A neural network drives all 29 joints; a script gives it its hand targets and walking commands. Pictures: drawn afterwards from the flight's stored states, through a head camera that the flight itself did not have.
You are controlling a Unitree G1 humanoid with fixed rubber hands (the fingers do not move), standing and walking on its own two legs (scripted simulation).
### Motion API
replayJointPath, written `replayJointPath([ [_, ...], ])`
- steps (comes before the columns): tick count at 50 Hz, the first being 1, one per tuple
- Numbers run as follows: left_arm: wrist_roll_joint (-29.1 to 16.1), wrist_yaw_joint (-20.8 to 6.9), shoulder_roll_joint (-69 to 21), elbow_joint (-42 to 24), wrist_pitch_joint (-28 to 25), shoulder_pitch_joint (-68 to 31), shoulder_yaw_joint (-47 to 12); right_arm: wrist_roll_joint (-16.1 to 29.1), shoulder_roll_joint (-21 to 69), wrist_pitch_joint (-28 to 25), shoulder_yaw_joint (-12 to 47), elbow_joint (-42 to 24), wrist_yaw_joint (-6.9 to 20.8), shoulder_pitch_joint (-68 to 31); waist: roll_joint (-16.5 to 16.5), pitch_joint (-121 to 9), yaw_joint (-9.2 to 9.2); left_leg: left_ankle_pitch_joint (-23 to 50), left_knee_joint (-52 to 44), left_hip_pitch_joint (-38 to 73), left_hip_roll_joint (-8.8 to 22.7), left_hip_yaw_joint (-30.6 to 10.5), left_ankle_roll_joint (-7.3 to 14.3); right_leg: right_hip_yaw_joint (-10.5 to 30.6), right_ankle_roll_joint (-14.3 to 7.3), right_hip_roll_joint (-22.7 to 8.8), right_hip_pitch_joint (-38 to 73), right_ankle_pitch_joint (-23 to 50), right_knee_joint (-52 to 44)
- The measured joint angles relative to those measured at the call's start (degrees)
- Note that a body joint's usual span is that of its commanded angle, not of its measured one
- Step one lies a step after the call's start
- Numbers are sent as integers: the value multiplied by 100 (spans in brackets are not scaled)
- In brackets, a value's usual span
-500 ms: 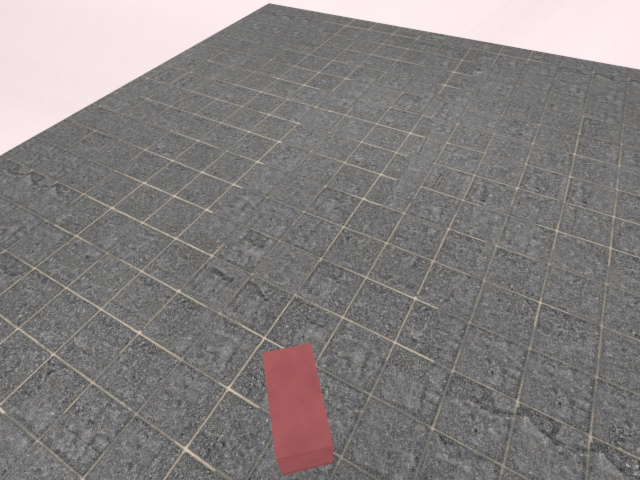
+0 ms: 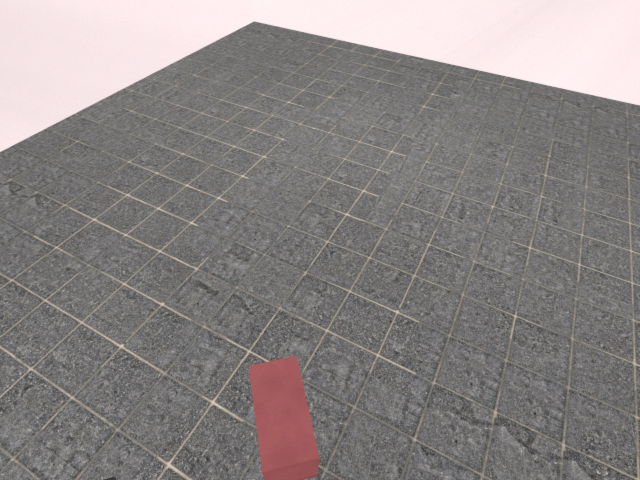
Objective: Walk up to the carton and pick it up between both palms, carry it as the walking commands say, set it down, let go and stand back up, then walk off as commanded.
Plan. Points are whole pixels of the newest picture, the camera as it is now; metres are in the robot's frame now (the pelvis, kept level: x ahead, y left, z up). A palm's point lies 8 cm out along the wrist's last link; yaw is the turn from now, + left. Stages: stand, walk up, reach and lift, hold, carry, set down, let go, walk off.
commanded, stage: walk up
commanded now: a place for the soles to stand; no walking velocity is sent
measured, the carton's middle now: (282, 420) +0.45 +0.07 -0.69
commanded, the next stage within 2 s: reach and lift in 0.54 s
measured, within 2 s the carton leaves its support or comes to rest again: neither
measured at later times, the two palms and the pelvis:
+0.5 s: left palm out of the picture +0.04 +0.28 -0.12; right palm out of the picture +0.04 -0.30 -0.12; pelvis +0.00 -0.01 +0.00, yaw +3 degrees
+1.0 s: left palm out of the picture +0.14 +0.28 -0.14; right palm out of the picture +0.16 -0.23 -0.14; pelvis -0.02 +0.01 -0.03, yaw +4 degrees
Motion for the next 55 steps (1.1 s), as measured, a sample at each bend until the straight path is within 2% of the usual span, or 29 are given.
replayJointPath([
  [13,-17,-56,-208,146,-18,350,-3,-4,-27,4,6,157,18,134,147,-22,94,171,-118,-90,8,-201,-41,-191,-40,-13,52,192,-298],
  [27,-24,-36,-224,117,-69,556,37,-27,60,-15,56,232,-31,118,109,13,150,213,-184,-72,-51,-365,-39,-350,-41,-75,122,167,-359],
  [28,-18,-57,-221,-54,39,583,60,7,68,114,40,54,-25,136,100,13,154,150,-103,-140,-61,-370,-21,-379,-38,-90,48,119,-270],
  [30,57,-203,-218,-1033,531,638,182,112,133,671,-78,-885,54,111,53,173,151,-148,448,-531,-113,-386,54,-519,7,-166,-381,-139,366],
  [32,99,-317,-242,-1819,1050,494,249,78,198,1195,-160,-1498,144,-195,33,401,119,-141,842,-789,-152,-441,47,-597,-9,-194,-644,-352,838],
  [35,211,-445,-358,-2562,1692,151,414,-43,292,1824,-212,-1980,209,-782,-38,619,133,-266,1155,-1032,-227,-430,-9,-598,3,-263,-926,-513,1242],
  [38,394,-457,-494,-2993,2010,-88,536,-190,399,2132,-272,-2322,240,-1119,-96,724,180,-294,1246,-1201,-282,-390,4,-562,42,-315,-1136,-572,1413],
  [42,554,-414,-623,-3279,2056,-41,574,-349,582,2176,-447,-2577,300,-1112,-121,660,189,-356,1356,-1437,-335,-383,47,-558,82,-364,-1367,-642,1529],
  [47,698,-341,-751,-3260,1796,124,741,-456,831,1947,-718,-2653,395,-913,-112,514,161,-509,1635,-1838,-353,-328,102,-511,131,-373,-1755,-756,1756],
  [55,437,-121,-907,-3233,1523,-295,689,-342,818,1670,-640,-2776,412,-1141,20,440,161,-755,2429,-2851,-379,-179,182,-393,238,-377,-2772,-947,2497],
])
